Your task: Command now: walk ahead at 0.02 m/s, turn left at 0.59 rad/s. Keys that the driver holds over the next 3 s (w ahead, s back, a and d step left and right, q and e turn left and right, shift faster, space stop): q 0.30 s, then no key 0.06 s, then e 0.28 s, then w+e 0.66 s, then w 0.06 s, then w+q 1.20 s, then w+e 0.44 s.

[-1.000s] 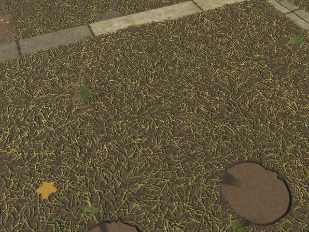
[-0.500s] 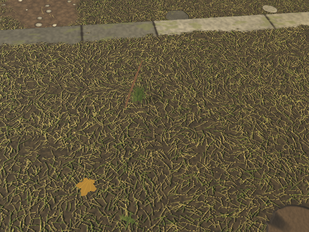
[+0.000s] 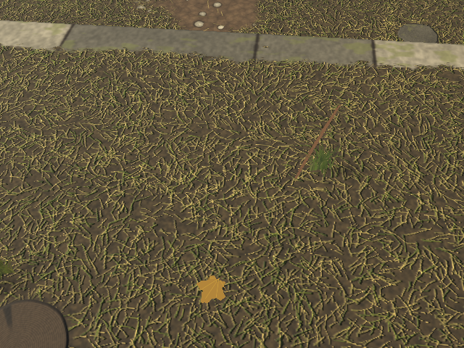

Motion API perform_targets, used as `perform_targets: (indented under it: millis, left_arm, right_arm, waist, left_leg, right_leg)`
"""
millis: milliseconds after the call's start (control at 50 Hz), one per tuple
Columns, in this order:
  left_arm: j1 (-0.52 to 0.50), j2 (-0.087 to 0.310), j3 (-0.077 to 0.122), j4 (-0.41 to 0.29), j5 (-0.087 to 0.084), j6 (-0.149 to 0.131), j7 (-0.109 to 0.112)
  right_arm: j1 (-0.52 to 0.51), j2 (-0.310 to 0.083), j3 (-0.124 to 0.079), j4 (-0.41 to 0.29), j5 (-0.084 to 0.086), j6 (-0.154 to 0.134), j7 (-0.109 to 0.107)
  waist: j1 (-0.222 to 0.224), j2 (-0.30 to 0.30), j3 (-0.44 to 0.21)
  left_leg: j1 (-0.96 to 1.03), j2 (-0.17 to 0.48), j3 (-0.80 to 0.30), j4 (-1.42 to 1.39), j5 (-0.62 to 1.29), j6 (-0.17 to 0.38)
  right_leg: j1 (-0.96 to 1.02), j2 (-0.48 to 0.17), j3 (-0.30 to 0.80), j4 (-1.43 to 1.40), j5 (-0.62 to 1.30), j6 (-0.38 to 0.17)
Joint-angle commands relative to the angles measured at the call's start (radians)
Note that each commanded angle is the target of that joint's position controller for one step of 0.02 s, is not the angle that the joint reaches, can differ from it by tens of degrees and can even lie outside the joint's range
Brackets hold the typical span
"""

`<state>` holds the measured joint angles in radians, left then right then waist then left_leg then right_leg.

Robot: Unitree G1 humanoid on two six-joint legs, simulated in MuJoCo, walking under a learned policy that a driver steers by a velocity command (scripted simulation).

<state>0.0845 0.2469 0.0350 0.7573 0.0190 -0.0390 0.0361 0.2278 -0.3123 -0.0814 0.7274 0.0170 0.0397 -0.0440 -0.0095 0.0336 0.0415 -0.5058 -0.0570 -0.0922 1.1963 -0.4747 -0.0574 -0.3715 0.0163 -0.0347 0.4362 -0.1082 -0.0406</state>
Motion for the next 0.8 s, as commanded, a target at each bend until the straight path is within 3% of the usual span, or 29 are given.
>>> perform_targets:
  millis: [20, 80, 140, 220, 260, 280, 300, 320, 340, 360, 380, 400, 460, 480, 520, 600, 640, 680, 720, 800]
  left_arm:
    - [-0.020, 0.129, 0.031, -0.060, 0.005, 0.003, 0.009]
    - [0.015, 0.159, 0.043, -0.050, -0.003, 0.010, 0.017]
    - [-0.001, 0.192, 0.056, -0.055, -0.009, 0.019, 0.014]
    - [0.007, 0.213, 0.066, -0.048, -0.029, 0.027, 0.002]
    - [0.009, 0.195, 0.064, -0.039, -0.043, 0.035, 0.001]
    - [0.057, 0.157, 0.057, -0.019, -0.040, 0.040, -0.004]
    - [0.069, 0.085, 0.037, -0.047, 0.000, 0.043, -0.015]
    - [-0.027, 0.108, 0.045, -0.099, 0.005, 0.033, -0.009]
    - [-0.060, 0.152, 0.059, -0.101, -0.014, 0.034, -0.003]
    - [-0.025, 0.161, 0.067, -0.084, -0.025, 0.040, 0.000]
    - [0.025, 0.155, 0.069, -0.043, -0.019, 0.048, 0.007]
    - [0.063, 0.147, 0.068, -0.021, -0.011, 0.054, 0.008]
    - [0.117, 0.105, 0.056, 0.017, -0.024, 0.056, -0.006]
    - [0.104, 0.091, 0.049, 0.017, -0.027, 0.056, -0.011]
    - [0.051, 0.085, 0.039, -0.001, -0.027, 0.057, -0.018]
    - [0.030, 0.136, 0.047, -0.038, -0.038, 0.061, -0.021]
    - [0.036, 0.128, 0.046, -0.049, -0.040, 0.062, -0.019]
    - [0.030, 0.109, 0.041, -0.059, -0.041, 0.063, -0.021]
    - [0.002, 0.100, 0.038, -0.077, -0.046, 0.056, -0.029]
    - [-0.007, 0.086, 0.033, -0.093, -0.055, 0.030, -0.055]
  right_arm:
    - [0.090, -0.036, -0.011, -0.060, 0.005, 0.009, 0.001]
    - [0.022, -0.024, 0.001, -0.112, -0.003, 0.001, 0.005]
    - [0.006, -0.030, 0.006, -0.137, -0.003, -0.002, 0.020]
    - [0.015, -0.050, -0.004, -0.158, -0.003, 0.004, 0.041]
    - [0.085, -0.053, -0.016, -0.136, -0.005, 0.005, 0.047]
    - [0.125, -0.086, -0.032, -0.127, -0.009, 0.005, 0.040]
    - [0.145, -0.207, -0.062, -0.149, -0.014, 0.004, 0.021]
    - [0.115, -0.252, -0.060, -0.183, -0.047, -0.017, 0.027]
    - [0.087, -0.198, -0.046, -0.185, -0.060, -0.039, 0.035]
    - [0.026, -0.159, -0.033, -0.188, -0.047, -0.053, 0.038]
    - [-0.030, -0.109, -0.018, -0.193, -0.028, -0.058, 0.037]
    - [-0.063, -0.069, 0.000, -0.193, -0.019, -0.062, 0.034]
    - [-0.053, 0.023, 0.039, -0.156, -0.041, -0.077, 0.030]
    - [-0.043, 0.027, 0.040, -0.141, -0.046, -0.079, 0.028]
    - [-0.038, -0.005, 0.033, -0.122, -0.053, -0.076, 0.020]
    - [-0.017, -0.092, 0.001, -0.098, -0.039, -0.053, 0.010]
    - [-0.013, -0.100, -0.008, -0.090, -0.031, -0.045, 0.007]
    - [0.007, -0.105, -0.017, -0.083, -0.025, -0.045, 0.003]
    - [0.012, -0.107, -0.023, -0.074, -0.016, -0.056, 0.002]
    - [-0.003, -0.114, -0.034, -0.064, -0.009, -0.084, 0.019]
  waist:
    - [-0.011, -0.153, -0.108]
    - [0.019, -0.150, -0.140]
    - [0.021, -0.166, -0.158]
    - [0.013, -0.186, -0.150]
    - [-0.025, -0.164, -0.158]
    - [-0.030, -0.089, -0.135]
    - [0.001, 0.223, -0.110]
    - [-0.028, 0.264, -0.105]
    - [-0.037, 0.159, -0.104]
    - [0.003, 0.124, -0.093]
    - [0.028, 0.083, -0.115]
    - [0.042, 0.096, -0.130]
    - [0.053, 0.082, -0.153]
    - [0.041, 0.084, -0.134]
    - [0.010, 0.100, -0.101]
    - [-0.030, 0.098, -0.051]
    - [-0.037, 0.072, -0.043]
    - [-0.055, 0.044, -0.063]
    - [-0.063, 0.046, -0.038]
    - [-0.048, 0.043, -0.044]
  left_leg:
    - [-0.034, 0.062, 0.047, -0.014, 0.073, -0.024]
    - [-0.043, 0.105, 0.053, -0.146, 0.087, -0.022]
    - [0.043, 0.120, 0.085, -0.278, 0.106, 0.000]
    - [0.136, 0.103, 0.130, -0.465, 0.136, 0.053]
    - [0.270, 0.057, 0.168, -0.653, 0.237, 0.103]
    - [0.363, 0.069, 0.100, -0.758, 0.320, 0.142]
    - [0.490, 0.336, -0.279, -0.835, 0.588, 0.248]
    - [0.381, 0.458, -0.446, -0.886, 0.634, 0.402]
    - [0.351, 0.414, -0.368, -0.903, 0.559, 0.385]
    - [0.335, 0.354, -0.284, -0.892, 0.514, 0.323]
    - [0.346, 0.308, -0.214, -0.877, 0.497, 0.272]
    - [0.333, 0.282, -0.155, -0.871, 0.559, 0.255]
    - [0.323, 0.238, -0.037, -0.871, 0.626, 0.240]
    - [0.337, 0.233, -0.022, -0.877, 0.603, 0.235]
    - [0.352, 0.248, -0.026, -0.885, 0.559, 0.238]
    - [0.394, 0.329, -0.100, -0.876, 0.528, 0.300]
    - [0.434, 0.370, -0.133, -0.864, 0.579, 0.331]
    - [0.473, 0.396, -0.163, -0.919, 0.340, 0.348]
    - [0.483, 0.403, -0.190, -0.984, 0.096, 0.343]
    - [0.493, 0.381, -0.101, -1.014, 0.085, 0.307]
  right_leg:
    - [0.121, -0.233, 0.164, -0.185, 0.115, -0.200]
    - [0.196, -0.293, 0.149, -0.186, 0.155, -0.235]
    - [0.183, -0.312, 0.100, -0.184, 0.126, -0.226]
    - [0.187, -0.331, 0.064, -0.140, 0.064, -0.185]
    - [0.142, -0.303, 0.011, -0.038, 0.024, -0.113]
    - [0.047, -0.253, -0.049, 0.087, -0.077, -0.037]
    - [-0.234, -0.114, -0.160, 0.425, -0.411, 0.078]
    - [-0.361, -0.024, -0.003, 0.623, -0.554, 0.088]
    - [-0.359, -0.046, 0.065, 0.720, -0.487, 0.071]
    - [-0.352, -0.061, 0.083, 0.725, -0.388, 0.059]
    - [-0.331, -0.075, 0.086, 0.729, -0.314, 0.065]
    - [-0.287, -0.076, 0.075, 0.744, -0.245, 0.079]
    - [-0.151, -0.088, 0.081, 0.667, -0.139, 0.103]
    - [-0.137, -0.094, 0.087, 0.578, -0.128, 0.109]
    - [-0.093, -0.096, 0.088, 0.431, -0.149, 0.115]
    - [-0.120, -0.078, 0.061, 0.390, -0.314, 0.116]
    - [-0.168, -0.081, 0.066, 0.423, -0.370, 0.114]
    - [-0.208, -0.090, 0.055, 0.446, -0.377, 0.100]
    - [-0.244, -0.100, 0.049, 0.437, -0.380, 0.072]
    - [-0.180, -0.097, 0.016, 0.319, -0.356, 0.012]
